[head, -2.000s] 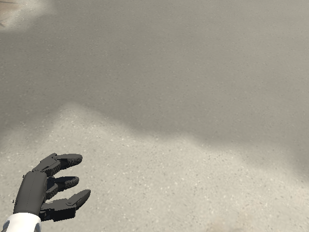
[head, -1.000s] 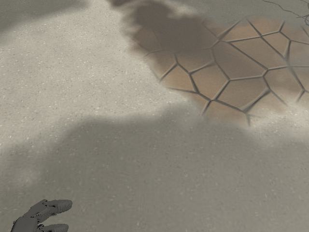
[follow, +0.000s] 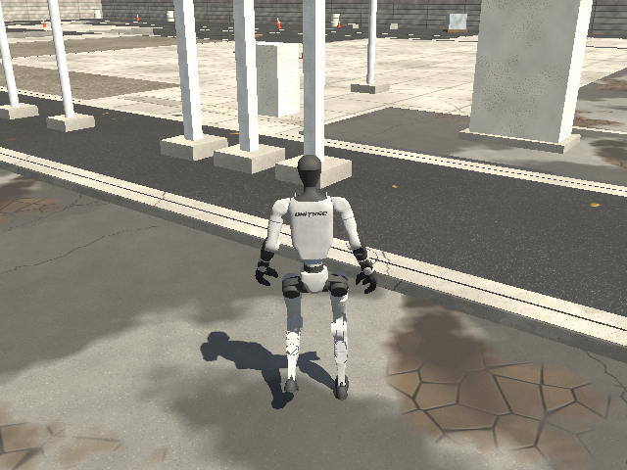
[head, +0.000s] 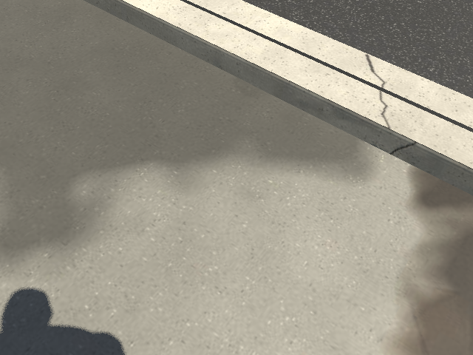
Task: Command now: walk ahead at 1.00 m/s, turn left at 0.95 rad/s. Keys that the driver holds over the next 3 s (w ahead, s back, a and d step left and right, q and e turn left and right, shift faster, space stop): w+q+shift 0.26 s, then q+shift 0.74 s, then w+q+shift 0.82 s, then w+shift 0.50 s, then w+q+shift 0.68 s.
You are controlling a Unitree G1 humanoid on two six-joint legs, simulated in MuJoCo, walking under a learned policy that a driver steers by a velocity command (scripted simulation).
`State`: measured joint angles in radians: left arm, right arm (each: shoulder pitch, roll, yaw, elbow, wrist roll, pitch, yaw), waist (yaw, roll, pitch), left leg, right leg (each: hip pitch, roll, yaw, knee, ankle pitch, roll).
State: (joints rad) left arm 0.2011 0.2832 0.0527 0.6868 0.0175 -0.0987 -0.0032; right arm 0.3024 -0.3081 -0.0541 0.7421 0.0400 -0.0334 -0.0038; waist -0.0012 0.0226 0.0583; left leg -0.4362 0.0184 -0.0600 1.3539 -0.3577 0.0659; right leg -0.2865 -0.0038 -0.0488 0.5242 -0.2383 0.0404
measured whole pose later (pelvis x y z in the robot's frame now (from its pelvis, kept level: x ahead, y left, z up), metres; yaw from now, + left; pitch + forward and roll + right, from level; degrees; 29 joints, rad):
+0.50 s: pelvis +0.40 +0.09 +0.01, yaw +29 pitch +0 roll -1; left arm 0.01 0.31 0.02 0.60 0.01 -0.11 0.01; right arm 0.31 -0.31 -0.07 0.66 0.01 -0.03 0.02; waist -0.05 -0.03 0.13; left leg -0.27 -0.17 -0.08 0.48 -0.19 0.16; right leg -0.60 -0.07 0.14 1.10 -0.37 0.07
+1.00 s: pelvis +0.60 +0.13 +0.01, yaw +59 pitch +1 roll -2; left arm 0.11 0.29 0.07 0.68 0.03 0.00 0.03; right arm 0.13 -0.35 -0.08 0.59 0.03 0.08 -0.03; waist 0.02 0.00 0.13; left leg -0.57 0.08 -0.02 1.05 -0.38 -0.07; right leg -0.33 -0.02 -0.16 0.38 -0.07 -0.03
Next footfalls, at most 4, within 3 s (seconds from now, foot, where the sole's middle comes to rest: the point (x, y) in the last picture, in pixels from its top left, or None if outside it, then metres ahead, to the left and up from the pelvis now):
0.30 left None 0.45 0.14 -0.76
0.70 right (184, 251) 0.78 0.17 -0.76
1.16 left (161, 339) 0.50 0.21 -0.76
1.58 right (56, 240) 0.81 0.57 -0.76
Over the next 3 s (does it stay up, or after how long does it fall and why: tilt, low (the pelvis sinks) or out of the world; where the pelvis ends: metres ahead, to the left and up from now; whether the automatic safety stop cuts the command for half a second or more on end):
stays up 0.06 1.55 -0.04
